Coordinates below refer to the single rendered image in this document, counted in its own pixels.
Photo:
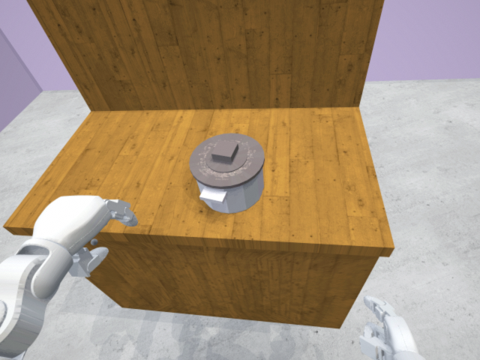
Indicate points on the table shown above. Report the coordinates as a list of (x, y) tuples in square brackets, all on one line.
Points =
[(162, 76)]

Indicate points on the robot right hand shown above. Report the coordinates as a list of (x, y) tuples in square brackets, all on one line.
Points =
[(382, 343)]

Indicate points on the lid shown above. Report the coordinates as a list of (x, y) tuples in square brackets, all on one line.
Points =
[(246, 165)]

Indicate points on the knob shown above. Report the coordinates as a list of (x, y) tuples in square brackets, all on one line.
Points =
[(225, 151)]

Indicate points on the robot left hand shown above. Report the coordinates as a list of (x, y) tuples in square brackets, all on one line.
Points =
[(73, 221)]

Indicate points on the pot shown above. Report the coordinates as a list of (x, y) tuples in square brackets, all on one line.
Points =
[(235, 199)]

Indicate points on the robot left forearm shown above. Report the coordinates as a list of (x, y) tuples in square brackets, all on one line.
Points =
[(28, 281)]

